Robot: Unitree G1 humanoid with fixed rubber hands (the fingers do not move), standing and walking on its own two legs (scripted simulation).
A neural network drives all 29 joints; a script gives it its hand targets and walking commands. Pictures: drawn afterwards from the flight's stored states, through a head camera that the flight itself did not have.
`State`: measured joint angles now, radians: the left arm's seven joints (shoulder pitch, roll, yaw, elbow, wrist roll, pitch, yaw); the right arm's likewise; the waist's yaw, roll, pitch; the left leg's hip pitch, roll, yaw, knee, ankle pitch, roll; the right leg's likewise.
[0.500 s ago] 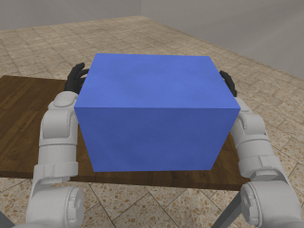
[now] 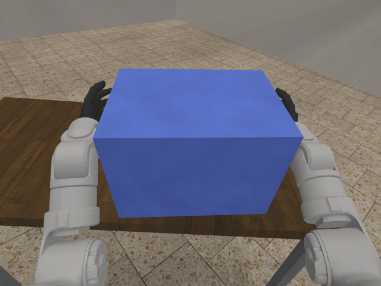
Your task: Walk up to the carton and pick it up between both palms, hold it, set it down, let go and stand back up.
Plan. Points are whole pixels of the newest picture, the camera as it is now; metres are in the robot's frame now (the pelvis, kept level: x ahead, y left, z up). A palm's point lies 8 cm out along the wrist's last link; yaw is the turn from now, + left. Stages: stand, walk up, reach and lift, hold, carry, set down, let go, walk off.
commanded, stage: set down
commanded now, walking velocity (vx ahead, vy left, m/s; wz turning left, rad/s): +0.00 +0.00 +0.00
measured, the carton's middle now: (193, 141) +0.34 +0.00 +0.18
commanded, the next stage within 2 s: none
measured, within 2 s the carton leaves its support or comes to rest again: neither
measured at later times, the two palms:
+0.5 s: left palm (96, 129) +0.39 +0.21 +0.16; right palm (267, 148) +0.38 -0.17 +0.13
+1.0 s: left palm (99, 128) +0.41 +0.21 +0.15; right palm (264, 147) +0.39 -0.17 +0.12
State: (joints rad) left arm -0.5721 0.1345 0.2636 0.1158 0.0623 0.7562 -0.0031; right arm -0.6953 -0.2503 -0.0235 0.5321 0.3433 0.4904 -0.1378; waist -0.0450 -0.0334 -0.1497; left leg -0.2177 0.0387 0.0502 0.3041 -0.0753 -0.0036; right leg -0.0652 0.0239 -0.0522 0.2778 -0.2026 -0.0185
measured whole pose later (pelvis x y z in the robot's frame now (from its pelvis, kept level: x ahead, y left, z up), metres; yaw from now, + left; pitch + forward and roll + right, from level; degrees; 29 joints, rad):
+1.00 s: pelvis +0.02 +0.01 +0.00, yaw +1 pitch -1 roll +0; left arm -0.63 0.18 0.26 0.47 0.08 0.33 -0.13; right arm -0.58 -0.12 -0.14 0.67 0.10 0.11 -0.12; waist -0.03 -0.06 -0.01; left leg -0.17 0.01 0.05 0.30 -0.11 0.01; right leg -0.01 -0.01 -0.06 0.26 -0.23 0.00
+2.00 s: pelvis +0.03 +0.02 +0.00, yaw -1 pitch +8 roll -1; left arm -0.83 0.25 0.22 1.00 0.04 0.01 -0.14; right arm -0.65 -0.06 -0.29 0.83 -0.06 -0.02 -0.12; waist -0.01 -0.06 -0.07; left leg -0.36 0.02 0.08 0.31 -0.10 0.02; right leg -0.20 0.00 -0.02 0.27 -0.20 0.01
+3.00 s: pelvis +0.01 +0.02 +0.00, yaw -1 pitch +10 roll -1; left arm -0.90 0.26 0.25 1.18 0.14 -0.16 -0.15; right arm -0.68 0.00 -0.48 0.92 -0.20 -0.17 -0.07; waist -0.02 -0.08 -0.07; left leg -0.42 0.02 0.07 0.31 -0.07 0.02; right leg -0.27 0.00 -0.03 0.28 -0.19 0.01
